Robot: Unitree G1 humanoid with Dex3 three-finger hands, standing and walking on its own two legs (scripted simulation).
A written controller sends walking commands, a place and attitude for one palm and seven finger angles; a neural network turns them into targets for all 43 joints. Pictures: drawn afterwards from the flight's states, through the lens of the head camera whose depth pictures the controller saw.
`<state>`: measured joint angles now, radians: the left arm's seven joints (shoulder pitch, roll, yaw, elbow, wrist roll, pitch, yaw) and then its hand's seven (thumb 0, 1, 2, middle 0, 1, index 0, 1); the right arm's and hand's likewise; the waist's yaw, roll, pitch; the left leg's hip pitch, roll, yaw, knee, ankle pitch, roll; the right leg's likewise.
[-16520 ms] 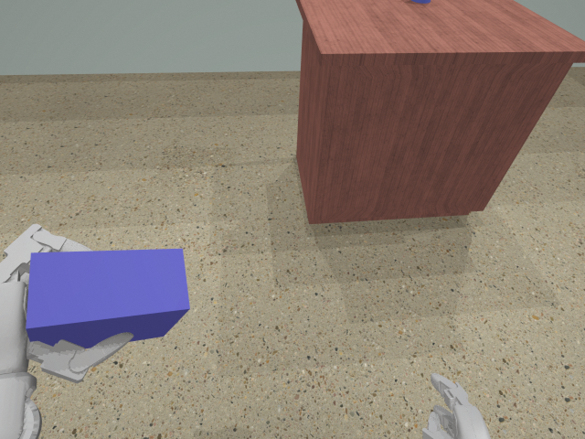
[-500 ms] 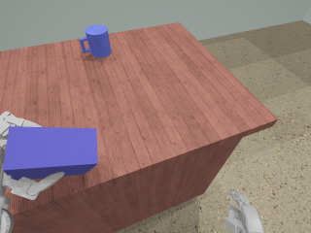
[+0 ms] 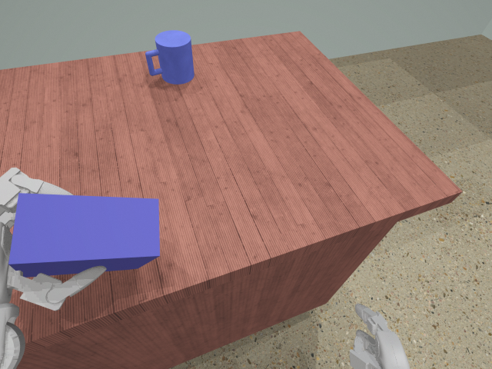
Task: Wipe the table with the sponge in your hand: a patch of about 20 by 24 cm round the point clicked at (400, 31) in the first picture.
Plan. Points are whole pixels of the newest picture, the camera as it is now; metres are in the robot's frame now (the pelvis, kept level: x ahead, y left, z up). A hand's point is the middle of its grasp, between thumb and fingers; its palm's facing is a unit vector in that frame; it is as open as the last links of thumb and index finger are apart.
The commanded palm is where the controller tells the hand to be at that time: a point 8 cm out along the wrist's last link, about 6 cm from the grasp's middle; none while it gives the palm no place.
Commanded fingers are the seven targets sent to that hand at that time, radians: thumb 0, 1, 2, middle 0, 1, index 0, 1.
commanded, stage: come to a stop and stand still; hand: left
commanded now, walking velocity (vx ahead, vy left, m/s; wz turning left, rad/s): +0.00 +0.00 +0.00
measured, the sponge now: (110, 238) +0.24 +0.19 +0.14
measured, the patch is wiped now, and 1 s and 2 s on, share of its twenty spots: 0.00 0.00 0.00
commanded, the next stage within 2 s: look again from close up in 0.06 s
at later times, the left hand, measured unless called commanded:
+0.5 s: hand (69, 243) +0.22 +0.22 +0.17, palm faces +0.37 -0.85 -0.38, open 10.8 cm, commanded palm +0.16 +0.26 +0.17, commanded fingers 0.00 0.10 1.30 -1.20 -1.60 -1.20 -1.60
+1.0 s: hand (66, 235) +0.23 +0.23 +0.17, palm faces +0.34 -0.85 -0.39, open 10.8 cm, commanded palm +0.17 +0.26 +0.17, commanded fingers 0.00 0.10 1.30 -1.20 -1.60 -1.20 -1.60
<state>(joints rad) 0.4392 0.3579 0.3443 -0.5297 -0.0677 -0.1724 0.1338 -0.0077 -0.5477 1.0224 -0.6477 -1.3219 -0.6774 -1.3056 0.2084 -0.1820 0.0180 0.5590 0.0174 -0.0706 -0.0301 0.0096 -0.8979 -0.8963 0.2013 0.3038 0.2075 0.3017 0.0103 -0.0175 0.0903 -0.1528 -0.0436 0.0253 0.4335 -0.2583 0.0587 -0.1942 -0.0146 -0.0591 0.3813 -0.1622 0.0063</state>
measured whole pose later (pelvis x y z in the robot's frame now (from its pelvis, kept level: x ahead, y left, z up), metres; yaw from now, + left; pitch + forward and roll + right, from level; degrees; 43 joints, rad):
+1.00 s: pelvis +0.00 -0.01 -0.01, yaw -3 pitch -1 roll +0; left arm 0.43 0.36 0.38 -0.48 -0.06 -0.23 0.09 -0.01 -0.55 1.02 -0.64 -1.31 -0.67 -1.29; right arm 0.22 -0.20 0.01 0.57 0.01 -0.11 0.00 0.01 -0.90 -0.90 0.20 0.30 0.21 0.30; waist 0.03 -0.01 0.08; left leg -0.18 -0.03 0.08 0.48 -0.29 0.05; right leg -0.26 0.00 0.00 0.48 -0.20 0.00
